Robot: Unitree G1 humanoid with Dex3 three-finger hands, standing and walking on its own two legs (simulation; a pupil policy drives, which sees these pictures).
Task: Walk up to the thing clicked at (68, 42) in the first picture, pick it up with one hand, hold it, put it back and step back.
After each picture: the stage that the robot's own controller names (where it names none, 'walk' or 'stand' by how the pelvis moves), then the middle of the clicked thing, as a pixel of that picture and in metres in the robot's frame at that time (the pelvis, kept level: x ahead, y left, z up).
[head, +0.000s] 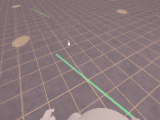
stand; (68, 43) +1.67 +0.56 -0.72
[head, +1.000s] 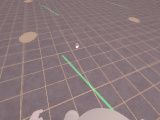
walk; (76, 45) +1.60 +0.25 -0.70
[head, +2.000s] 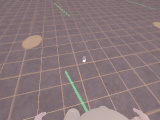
walk; (84, 59) +1.09 +0.09 -0.71
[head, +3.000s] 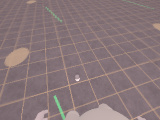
walk; (77, 78) +0.67 +0.17 -0.71
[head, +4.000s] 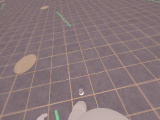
walk; (81, 91) +0.45 +0.18 -0.70
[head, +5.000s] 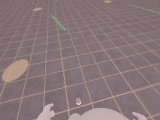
stand; (78, 101) +0.35 +0.15 -0.72
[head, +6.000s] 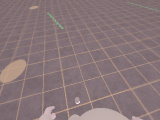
stand; (77, 100) +0.35 +0.16 -0.73
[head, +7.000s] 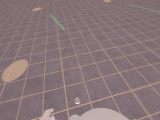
stand; (77, 100) +0.36 +0.17 -0.73
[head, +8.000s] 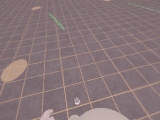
stand; (76, 101) +0.35 +0.17 -0.73
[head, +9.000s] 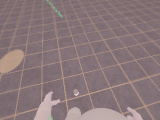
go down; (75, 92) +0.37 +0.16 -0.70
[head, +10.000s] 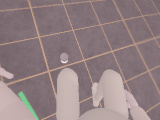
go down; (64, 58) +0.44 +0.19 -0.28
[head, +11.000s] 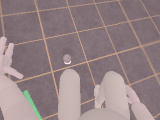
close in; (67, 59) +0.44 +0.19 -0.29
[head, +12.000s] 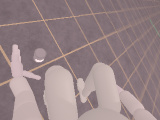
close in; (39, 55) +0.43 +0.23 -0.22
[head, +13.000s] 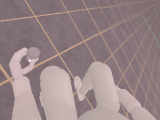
close; (33, 55) +0.43 +0.24 -0.22
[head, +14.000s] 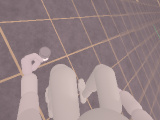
lift; (44, 54) +0.42 +0.23 -0.23
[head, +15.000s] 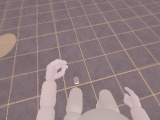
close; (76, 80) +0.41 +0.15 -0.53
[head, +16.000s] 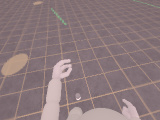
close; (77, 96) +0.38 +0.14 -0.68
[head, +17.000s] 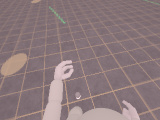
stand; (77, 95) +0.38 +0.15 -0.68
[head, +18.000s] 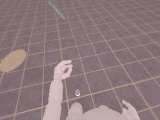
stand; (77, 92) +0.38 +0.15 -0.66
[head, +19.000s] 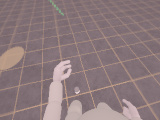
stand; (76, 90) +0.39 +0.15 -0.65
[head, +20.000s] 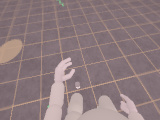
stand; (77, 85) +0.40 +0.14 -0.59
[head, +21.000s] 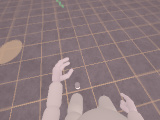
stand; (77, 85) +0.40 +0.14 -0.58
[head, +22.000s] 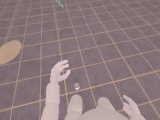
stand; (76, 86) +0.39 +0.14 -0.61
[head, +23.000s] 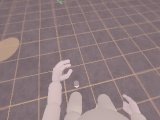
close; (76, 84) +0.40 +0.14 -0.58
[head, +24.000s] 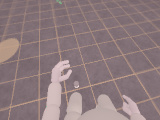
stand; (76, 84) +0.39 +0.15 -0.58
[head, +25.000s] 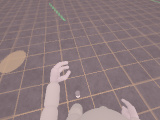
stand; (77, 94) +0.38 +0.14 -0.66
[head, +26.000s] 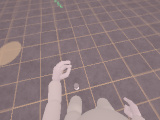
stand; (76, 86) +0.39 +0.15 -0.62
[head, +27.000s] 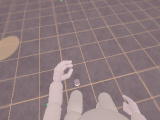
close; (77, 82) +0.40 +0.14 -0.56
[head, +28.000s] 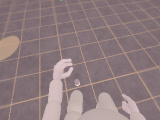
close; (77, 82) +0.40 +0.14 -0.56
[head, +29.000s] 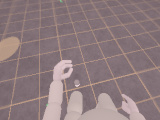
close; (76, 83) +0.40 +0.14 -0.57
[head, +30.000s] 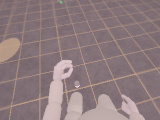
close; (77, 84) +0.40 +0.14 -0.58
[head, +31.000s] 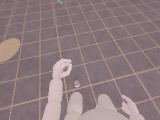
close; (76, 83) +0.40 +0.15 -0.58
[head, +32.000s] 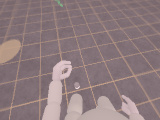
close; (76, 85) +0.39 +0.14 -0.60
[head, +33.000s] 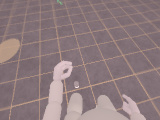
close; (76, 84) +0.39 +0.15 -0.59
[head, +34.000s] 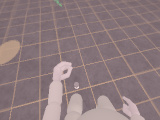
close; (76, 85) +0.39 +0.15 -0.60
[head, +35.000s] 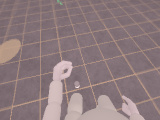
close; (77, 84) +0.39 +0.15 -0.59
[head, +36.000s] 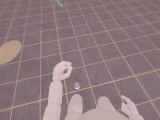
close; (76, 85) +0.39 +0.14 -0.60
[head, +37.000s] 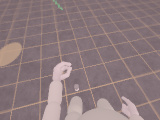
close; (76, 87) +0.39 +0.14 -0.62
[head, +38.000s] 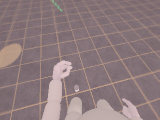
close; (76, 88) +0.39 +0.14 -0.63
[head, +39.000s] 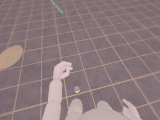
close; (76, 89) +0.38 +0.15 -0.64
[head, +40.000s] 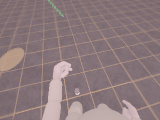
close; (77, 91) +0.38 +0.14 -0.65
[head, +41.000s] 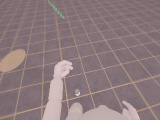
close; (77, 92) +0.38 +0.15 -0.66
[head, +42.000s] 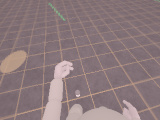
close; (77, 93) +0.38 +0.14 -0.67
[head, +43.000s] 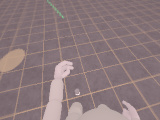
close; (77, 92) +0.38 +0.15 -0.66
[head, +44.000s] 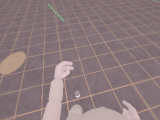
close; (77, 94) +0.38 +0.15 -0.67
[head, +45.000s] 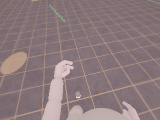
close; (77, 94) +0.38 +0.14 -0.67
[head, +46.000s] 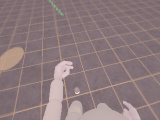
close; (77, 90) +0.38 +0.15 -0.65
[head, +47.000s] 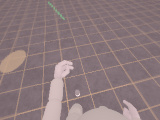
close; (77, 93) +0.38 +0.15 -0.67
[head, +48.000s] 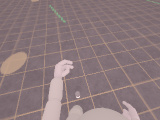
close; (77, 94) +0.38 +0.15 -0.67
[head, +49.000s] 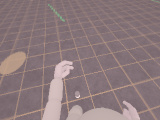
close; (77, 94) +0.37 +0.15 -0.67
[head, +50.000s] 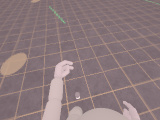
close; (77, 95) +0.37 +0.15 -0.68
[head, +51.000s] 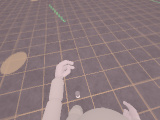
close; (77, 94) +0.38 +0.15 -0.67
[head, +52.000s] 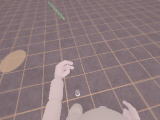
close; (77, 93) +0.38 +0.14 -0.67
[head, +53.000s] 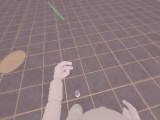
close; (77, 93) +0.38 +0.15 -0.67
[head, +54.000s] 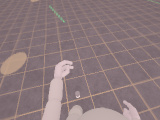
close; (77, 94) +0.38 +0.15 -0.67
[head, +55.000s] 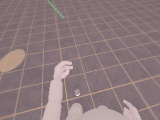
close; (77, 92) +0.38 +0.15 -0.66
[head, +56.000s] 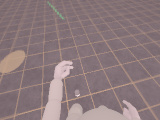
close; (77, 93) +0.38 +0.15 -0.66
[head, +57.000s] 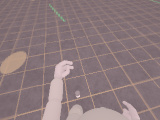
close; (77, 94) +0.38 +0.14 -0.67
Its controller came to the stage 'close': yes
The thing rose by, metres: 0.01
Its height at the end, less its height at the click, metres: +0.00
